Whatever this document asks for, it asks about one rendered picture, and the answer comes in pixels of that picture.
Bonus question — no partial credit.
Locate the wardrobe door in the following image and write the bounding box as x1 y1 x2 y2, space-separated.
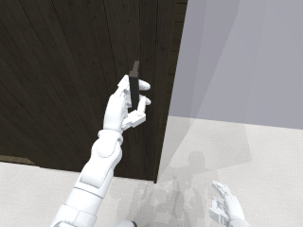
0 0 174 182
0 139 26 158

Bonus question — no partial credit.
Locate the left robot hand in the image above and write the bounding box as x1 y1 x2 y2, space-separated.
103 75 152 134

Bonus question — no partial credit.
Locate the robot left forearm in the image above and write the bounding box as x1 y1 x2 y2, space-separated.
49 129 123 227

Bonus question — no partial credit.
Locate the handle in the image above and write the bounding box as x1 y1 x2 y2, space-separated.
129 61 140 112

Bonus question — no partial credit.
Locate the right robot hand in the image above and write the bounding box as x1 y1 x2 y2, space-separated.
209 180 246 227

